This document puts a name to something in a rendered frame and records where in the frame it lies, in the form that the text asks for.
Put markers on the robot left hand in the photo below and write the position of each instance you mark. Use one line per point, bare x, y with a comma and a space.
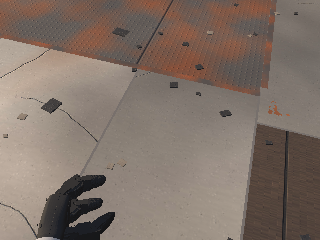
63, 208

